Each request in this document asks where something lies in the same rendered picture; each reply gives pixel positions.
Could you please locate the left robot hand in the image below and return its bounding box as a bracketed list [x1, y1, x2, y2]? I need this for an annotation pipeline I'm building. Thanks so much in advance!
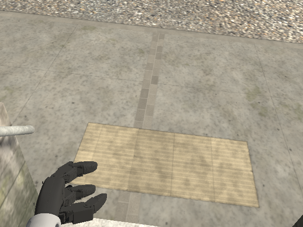
[33, 161, 107, 224]

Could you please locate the left robot forearm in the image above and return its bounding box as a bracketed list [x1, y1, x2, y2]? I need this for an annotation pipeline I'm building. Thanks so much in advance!
[26, 213, 62, 227]

